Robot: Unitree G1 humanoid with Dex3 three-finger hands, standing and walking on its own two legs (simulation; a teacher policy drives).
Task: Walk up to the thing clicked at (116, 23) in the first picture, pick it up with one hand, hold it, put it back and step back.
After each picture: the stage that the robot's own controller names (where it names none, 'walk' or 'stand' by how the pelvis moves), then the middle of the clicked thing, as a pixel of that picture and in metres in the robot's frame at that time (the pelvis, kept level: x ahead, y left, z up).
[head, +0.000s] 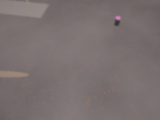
stand; (117, 21) +1.81 -0.50 -0.72
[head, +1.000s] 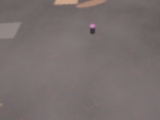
walk; (92, 29) +1.73 -0.03 -0.69
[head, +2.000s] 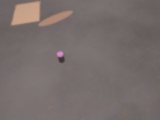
walk; (60, 57) +1.15 +0.32 -0.71
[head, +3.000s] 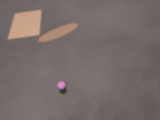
walk; (62, 87) +0.75 +0.26 -0.71
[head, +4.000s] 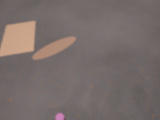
walk; (60, 119) +0.47 +0.24 -0.71
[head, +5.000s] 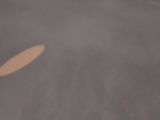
stand; out of the picture +0.33 +0.27 -0.71
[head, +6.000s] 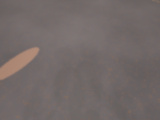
stand; out of the picture +0.31 +0.28 -0.72
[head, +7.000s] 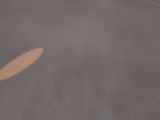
stand; out of the picture +0.30 +0.27 -0.73
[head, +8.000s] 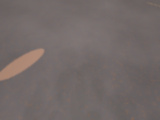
stand; out of the picture +0.30 +0.26 -0.73
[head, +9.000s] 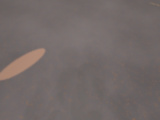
stand; out of the picture +0.30 +0.26 -0.73
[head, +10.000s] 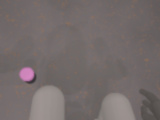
go down; (28, 76) +0.37 +0.27 -0.41
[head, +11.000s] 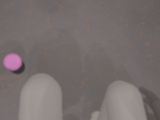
go down; (15, 64) +0.38 +0.30 -0.30
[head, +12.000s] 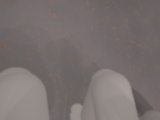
close in; out of the picture +0.35 +0.33 -0.23
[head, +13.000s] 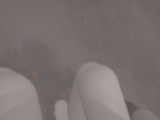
close; out of the picture +0.34 +0.33 -0.21
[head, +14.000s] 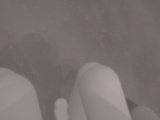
lift; out of the picture +0.33 +0.34 -0.21
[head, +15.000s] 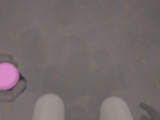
lift; (10, 80) +0.32 +0.24 -0.02
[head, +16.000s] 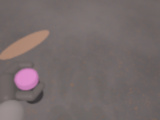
lift; (30, 87) +0.32 +0.18 +0.01
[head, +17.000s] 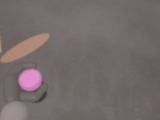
hold; (34, 86) +0.33 +0.17 +0.01
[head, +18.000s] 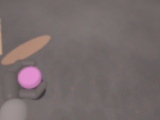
hold; (33, 84) +0.33 +0.18 +0.02
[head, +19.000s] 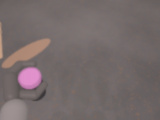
crouch; (33, 85) +0.33 +0.18 +0.03
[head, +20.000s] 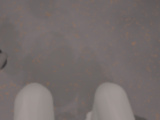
crouch; out of the picture +0.40 +0.29 -0.09
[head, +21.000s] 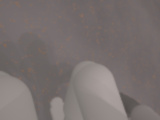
lower; out of the picture +0.36 +0.35 -0.22
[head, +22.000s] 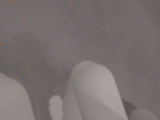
lower; out of the picture +0.37 +0.35 -0.22
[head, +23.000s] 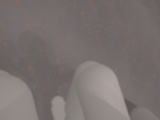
lower; out of the picture +0.36 +0.35 -0.22
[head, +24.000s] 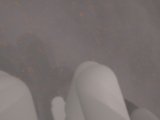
lower; out of the picture +0.35 +0.35 -0.21
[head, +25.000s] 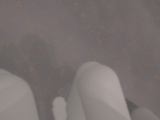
loosen; out of the picture +0.35 +0.35 -0.21
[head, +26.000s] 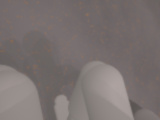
withdraw; out of the picture +0.35 +0.34 -0.21
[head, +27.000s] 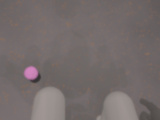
walk; (33, 75) +0.41 +0.28 -0.42
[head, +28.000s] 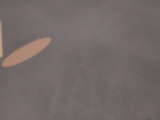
stand; out of the picture +0.34 +0.24 -0.66
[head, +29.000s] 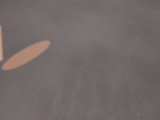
stand; out of the picture +0.35 +0.25 -0.67
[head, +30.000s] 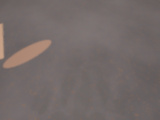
stand; out of the picture +0.35 +0.25 -0.68
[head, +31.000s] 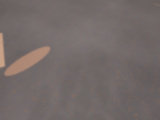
stand; out of the picture +0.36 +0.25 -0.72
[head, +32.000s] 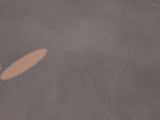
stand; out of the picture +0.32 +0.26 -0.73
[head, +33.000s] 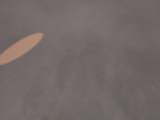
walk; out of the picture +0.34 +0.27 -0.72
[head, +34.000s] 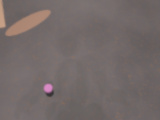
walk; (49, 90) +0.56 +0.25 -0.70
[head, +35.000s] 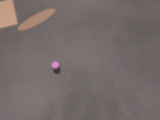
walk; (56, 68) +0.87 +0.30 -0.71
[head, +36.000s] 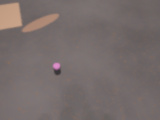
stand; (57, 69) +0.94 +0.24 -0.71
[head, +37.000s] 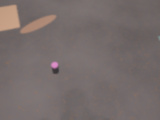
stand; (55, 68) +0.99 +0.26 -0.72
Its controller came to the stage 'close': yes
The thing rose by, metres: 0.72
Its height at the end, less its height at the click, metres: +0.00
